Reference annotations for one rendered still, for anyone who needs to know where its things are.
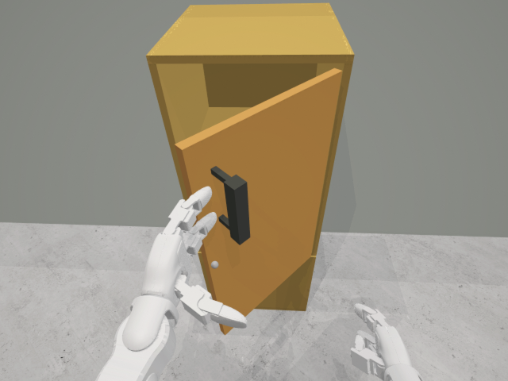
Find right robot forearm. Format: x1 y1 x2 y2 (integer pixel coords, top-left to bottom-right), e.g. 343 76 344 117
384 364 424 381

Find left robot forearm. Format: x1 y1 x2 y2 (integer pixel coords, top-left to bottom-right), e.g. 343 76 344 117
95 294 179 381

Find cupboard door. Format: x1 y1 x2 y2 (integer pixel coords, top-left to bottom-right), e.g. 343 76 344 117
175 68 342 335

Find handle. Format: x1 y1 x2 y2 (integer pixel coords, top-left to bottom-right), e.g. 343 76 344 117
210 166 250 245

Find left robot hand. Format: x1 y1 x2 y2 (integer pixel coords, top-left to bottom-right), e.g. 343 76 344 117
141 187 247 329

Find right robot hand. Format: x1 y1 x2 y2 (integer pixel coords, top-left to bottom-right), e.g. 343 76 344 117
351 303 412 381

